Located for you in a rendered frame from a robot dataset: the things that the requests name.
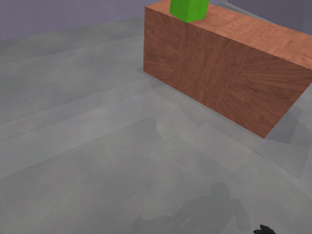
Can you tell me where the pedestal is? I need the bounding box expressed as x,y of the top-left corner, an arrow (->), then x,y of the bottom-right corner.
143,0 -> 312,138

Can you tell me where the carton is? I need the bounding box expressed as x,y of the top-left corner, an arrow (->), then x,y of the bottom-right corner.
169,0 -> 210,22

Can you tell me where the robot right hand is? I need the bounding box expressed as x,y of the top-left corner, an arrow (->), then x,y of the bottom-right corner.
253,224 -> 276,234

